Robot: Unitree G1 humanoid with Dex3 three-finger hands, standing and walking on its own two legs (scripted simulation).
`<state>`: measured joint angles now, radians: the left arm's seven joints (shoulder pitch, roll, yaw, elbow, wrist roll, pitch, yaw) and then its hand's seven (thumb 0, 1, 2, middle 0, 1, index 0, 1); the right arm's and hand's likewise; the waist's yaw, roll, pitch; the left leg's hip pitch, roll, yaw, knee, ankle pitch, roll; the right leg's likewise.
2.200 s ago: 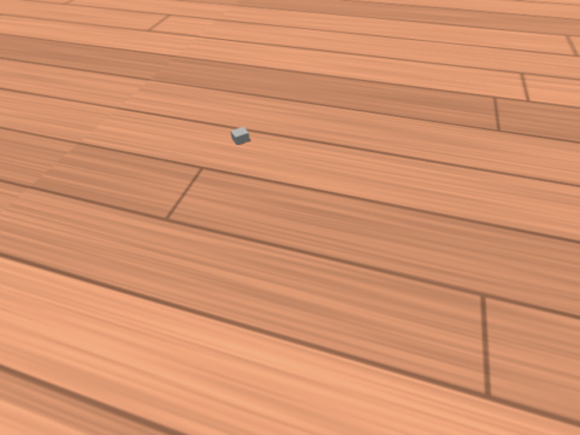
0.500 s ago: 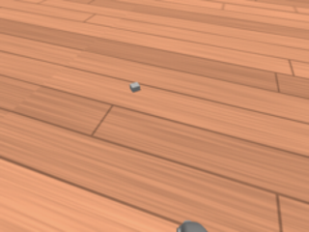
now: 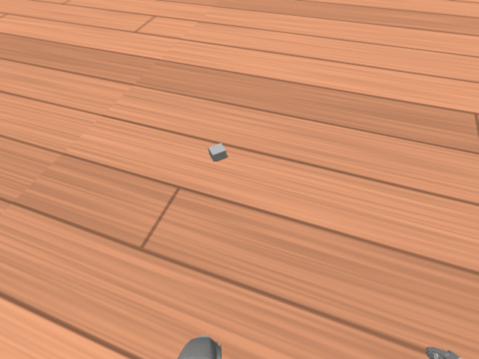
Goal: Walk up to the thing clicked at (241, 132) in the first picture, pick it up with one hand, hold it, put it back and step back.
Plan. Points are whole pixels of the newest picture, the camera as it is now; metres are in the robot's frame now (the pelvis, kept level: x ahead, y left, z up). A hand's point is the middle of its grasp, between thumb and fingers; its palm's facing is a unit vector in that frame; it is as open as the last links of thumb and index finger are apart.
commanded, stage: walk up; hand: left
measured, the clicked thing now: (217, 152) +1.27 +0.20 -0.74
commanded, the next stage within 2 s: none
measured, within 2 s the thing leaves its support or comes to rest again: neither
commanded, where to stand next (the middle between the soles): +0.88 -0.03 m, yaw +1 degrees
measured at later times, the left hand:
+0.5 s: hand (124, 263) +0.34 +0.30 -0.14, palm faces -0.10 -0.93 -0.34, open 7.4 cm
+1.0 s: hand (163, 198) +0.50 +0.24 -0.13, palm faces +0.00 -0.92 -0.38, open 7.4 cm
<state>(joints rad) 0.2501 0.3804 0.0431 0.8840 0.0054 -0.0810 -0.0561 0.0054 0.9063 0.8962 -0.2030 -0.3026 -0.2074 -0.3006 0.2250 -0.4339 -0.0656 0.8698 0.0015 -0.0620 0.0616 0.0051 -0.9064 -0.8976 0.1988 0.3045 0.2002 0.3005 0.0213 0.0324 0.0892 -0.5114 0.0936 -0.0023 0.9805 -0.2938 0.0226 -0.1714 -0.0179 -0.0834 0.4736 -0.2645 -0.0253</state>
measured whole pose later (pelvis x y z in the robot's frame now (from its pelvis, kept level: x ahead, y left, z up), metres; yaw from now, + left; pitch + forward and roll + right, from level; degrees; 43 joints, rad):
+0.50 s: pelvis +0.25 +0.02 +0.00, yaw -1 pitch -2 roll +1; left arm 0.25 0.45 0.05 0.89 0.01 -0.03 -0.09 0.01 0.91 0.90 -0.20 -0.30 -0.20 -0.30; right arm 0.36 -0.39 -0.05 0.88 0.00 -0.09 0.05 0.00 -0.90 -0.90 0.20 0.31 0.20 0.30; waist -0.03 -0.06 0.09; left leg -0.09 0.04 0.14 0.43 -0.30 0.00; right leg -0.55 -0.11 0.01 0.79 -0.19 0.00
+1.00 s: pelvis +0.46 -0.04 +0.00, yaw +1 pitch -3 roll -1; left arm 0.32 0.40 0.05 0.85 0.02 -0.09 -0.04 0.01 0.91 0.90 -0.20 -0.30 -0.21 -0.30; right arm 0.25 -0.42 -0.06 0.88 -0.01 -0.03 0.07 0.00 -0.91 -0.90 0.20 0.30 0.20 0.30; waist 0.03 0.04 0.09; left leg -0.53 0.07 -0.02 0.76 -0.17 0.00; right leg -0.10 0.01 -0.13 0.43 -0.29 -0.04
